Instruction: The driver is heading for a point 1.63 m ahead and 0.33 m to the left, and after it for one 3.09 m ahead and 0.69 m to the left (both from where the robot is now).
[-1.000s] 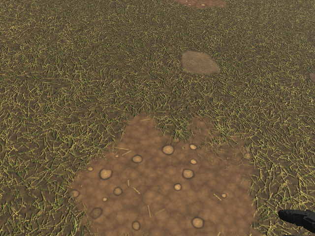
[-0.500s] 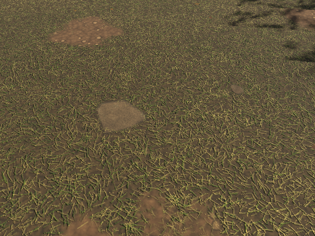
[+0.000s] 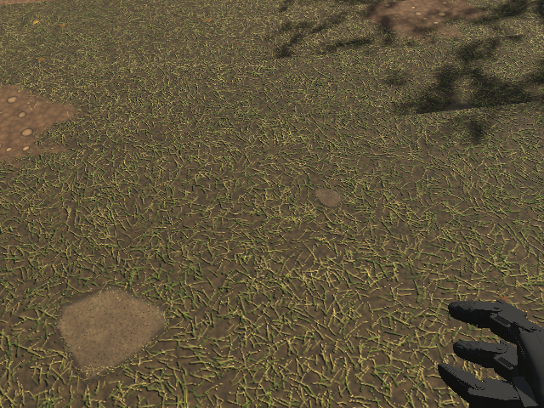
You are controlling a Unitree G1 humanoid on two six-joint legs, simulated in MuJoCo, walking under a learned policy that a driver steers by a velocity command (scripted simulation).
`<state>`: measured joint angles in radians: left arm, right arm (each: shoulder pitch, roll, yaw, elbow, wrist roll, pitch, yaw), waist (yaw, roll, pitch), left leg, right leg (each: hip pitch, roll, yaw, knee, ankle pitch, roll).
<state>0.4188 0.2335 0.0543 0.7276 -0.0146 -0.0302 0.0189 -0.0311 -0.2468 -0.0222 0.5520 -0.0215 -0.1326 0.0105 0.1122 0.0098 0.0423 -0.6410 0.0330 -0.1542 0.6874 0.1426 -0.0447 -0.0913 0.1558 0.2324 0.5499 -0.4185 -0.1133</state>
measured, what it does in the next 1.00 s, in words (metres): goes down, turning left: left foot, then right foot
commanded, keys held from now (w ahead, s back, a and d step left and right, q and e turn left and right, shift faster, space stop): shift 0.16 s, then q+shift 0.58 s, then shift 0.26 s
